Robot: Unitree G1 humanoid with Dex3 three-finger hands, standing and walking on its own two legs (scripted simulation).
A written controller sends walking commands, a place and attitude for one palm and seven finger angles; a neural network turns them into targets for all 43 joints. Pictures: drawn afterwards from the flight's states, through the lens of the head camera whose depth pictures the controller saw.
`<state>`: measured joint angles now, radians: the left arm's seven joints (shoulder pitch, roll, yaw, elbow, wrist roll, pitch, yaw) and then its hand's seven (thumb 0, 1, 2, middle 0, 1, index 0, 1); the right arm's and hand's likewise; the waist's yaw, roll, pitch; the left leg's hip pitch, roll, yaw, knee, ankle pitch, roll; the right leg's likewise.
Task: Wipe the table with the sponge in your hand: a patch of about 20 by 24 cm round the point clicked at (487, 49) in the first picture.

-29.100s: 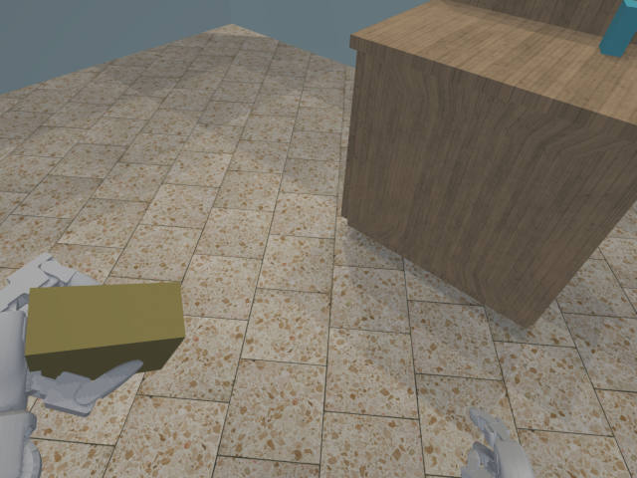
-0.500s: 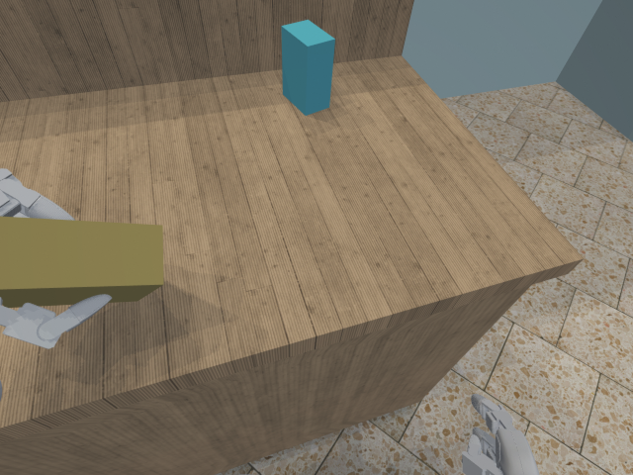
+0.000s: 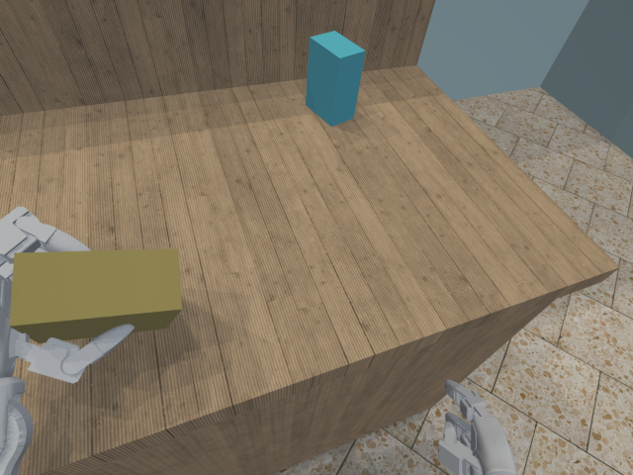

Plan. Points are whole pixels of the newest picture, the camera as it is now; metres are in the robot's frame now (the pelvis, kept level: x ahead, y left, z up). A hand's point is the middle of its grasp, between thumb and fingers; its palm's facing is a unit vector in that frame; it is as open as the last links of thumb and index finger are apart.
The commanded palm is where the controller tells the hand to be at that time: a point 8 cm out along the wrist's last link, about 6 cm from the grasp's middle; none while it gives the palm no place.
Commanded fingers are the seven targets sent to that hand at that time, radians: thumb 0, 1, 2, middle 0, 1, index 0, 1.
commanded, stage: come to a stop and stand still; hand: left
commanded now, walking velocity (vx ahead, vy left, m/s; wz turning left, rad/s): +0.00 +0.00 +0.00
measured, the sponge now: (128, 296) +0.24 +0.21 +0.14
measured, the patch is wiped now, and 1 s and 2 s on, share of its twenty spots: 0.10 0.10 0.10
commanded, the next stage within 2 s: look again from close up in 0.24 s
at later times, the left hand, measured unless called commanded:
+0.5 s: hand (75, 302) +0.22 +0.24 +0.16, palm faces +0.45 -0.81 -0.37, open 9.9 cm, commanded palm +0.16 +0.26 +0.18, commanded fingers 0.00 0.10 1.30 -1.20 -1.60 -1.20 -1.60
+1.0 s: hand (63, 277) +0.24 +0.26 +0.17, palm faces +0.46 -0.80 -0.40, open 9.9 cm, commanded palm +0.16 +0.26 +0.18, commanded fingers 0.00 0.10 1.30 -1.20 -1.60 -1.20 -1.60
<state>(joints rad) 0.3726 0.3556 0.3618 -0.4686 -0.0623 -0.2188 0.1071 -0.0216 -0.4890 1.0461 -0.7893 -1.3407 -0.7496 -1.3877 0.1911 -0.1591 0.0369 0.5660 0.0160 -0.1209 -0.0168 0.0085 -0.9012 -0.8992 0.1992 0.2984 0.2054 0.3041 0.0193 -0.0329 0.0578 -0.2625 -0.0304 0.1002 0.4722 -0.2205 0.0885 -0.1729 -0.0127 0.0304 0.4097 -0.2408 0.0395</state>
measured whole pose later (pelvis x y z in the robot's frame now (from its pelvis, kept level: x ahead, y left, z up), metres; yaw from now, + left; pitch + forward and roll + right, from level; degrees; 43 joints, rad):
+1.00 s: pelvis -0.01 -0.02 +0.00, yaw -1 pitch +0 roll -1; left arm 0.25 0.42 0.44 -0.35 -0.03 -0.19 0.10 -0.01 -0.48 1.04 -0.78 -1.35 -0.74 -1.40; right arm 0.15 -0.19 0.00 0.55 0.02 -0.13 0.02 0.01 -0.90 -0.90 0.20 0.30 0.21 0.30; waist 0.04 -0.02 0.09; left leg -0.27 -0.01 0.11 0.47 -0.20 0.07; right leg -0.21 0.00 0.04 0.46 -0.25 0.02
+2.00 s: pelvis -0.01 -0.01 +0.00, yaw +1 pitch -1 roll -2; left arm 0.42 0.34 0.36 -0.49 -0.06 -0.20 0.10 -0.02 -0.49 1.05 -0.80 -1.34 -0.76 -1.38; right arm 0.17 -0.19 0.02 0.56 0.02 -0.10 -0.04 0.01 -0.90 -0.90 0.20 0.30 0.20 0.30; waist 0.04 -0.01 0.08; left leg -0.23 -0.02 0.08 0.44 -0.20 0.07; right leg -0.13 0.00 0.01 0.36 -0.21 0.03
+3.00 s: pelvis +0.00 -0.10 -0.02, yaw -2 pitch -1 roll +2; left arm 0.27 0.71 0.41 -0.44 0.19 0.23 -0.05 0.00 -0.49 1.05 -0.79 -1.34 -0.75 -1.39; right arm 0.15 -0.32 0.01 0.59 0.03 -0.01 -0.08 0.01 -0.90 -0.90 0.20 0.30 0.20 0.30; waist 0.08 0.09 -0.03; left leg -0.36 0.01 -0.05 0.71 -0.32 -0.03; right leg -0.31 0.08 -0.03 0.72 -0.40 -0.10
